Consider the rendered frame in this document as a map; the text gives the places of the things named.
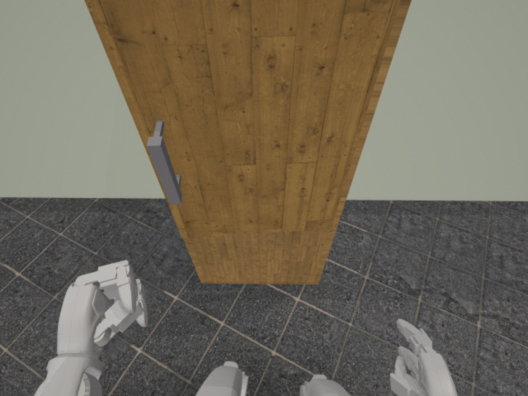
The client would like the left robot thigh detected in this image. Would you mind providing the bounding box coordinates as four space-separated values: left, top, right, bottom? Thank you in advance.
196 365 248 396

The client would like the robot left forearm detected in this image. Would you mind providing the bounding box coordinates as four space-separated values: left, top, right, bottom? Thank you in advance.
34 354 103 396

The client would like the robot thigh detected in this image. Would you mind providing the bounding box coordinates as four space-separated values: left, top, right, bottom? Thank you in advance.
299 379 350 396
196 365 248 396

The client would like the right robot hand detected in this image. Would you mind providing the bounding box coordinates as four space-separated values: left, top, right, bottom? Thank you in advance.
390 318 457 396

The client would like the cupboard door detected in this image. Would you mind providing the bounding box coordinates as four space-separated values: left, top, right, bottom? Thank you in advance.
84 0 400 238

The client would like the right robot thigh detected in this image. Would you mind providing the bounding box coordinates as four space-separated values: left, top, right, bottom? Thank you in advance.
299 379 350 396

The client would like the handle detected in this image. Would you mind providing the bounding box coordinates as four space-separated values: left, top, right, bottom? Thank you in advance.
147 120 182 205

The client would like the left robot hand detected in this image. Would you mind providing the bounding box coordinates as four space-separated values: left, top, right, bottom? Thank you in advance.
57 260 148 359

